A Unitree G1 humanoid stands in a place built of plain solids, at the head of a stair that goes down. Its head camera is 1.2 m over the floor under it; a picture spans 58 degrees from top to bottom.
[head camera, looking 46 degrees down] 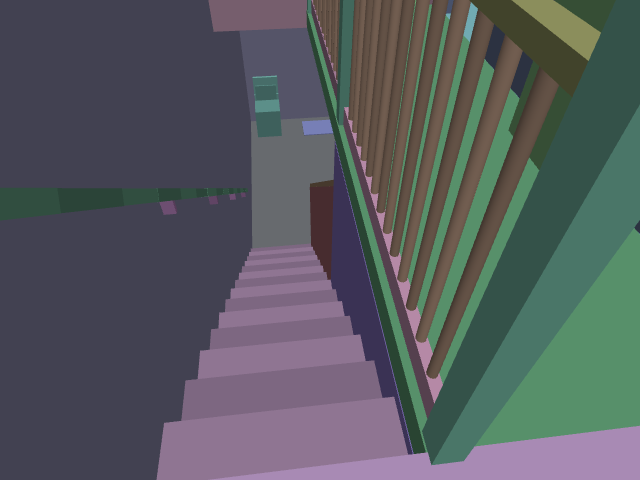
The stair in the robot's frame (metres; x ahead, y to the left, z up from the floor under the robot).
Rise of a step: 0.20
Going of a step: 0.24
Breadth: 0.75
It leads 7 degrees to the left of straight ahead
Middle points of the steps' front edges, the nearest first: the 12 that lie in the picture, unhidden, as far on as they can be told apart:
0.58 0.13 -0.19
0.82 0.15 -0.39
1.06 0.18 -0.58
1.30 0.21 -0.78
1.54 0.24 -0.97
1.78 0.26 -1.17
2.02 0.29 -1.36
2.25 0.32 -1.56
2.49 0.35 -1.75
2.73 0.37 -1.95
2.97 0.40 -2.14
3.21 0.43 -2.34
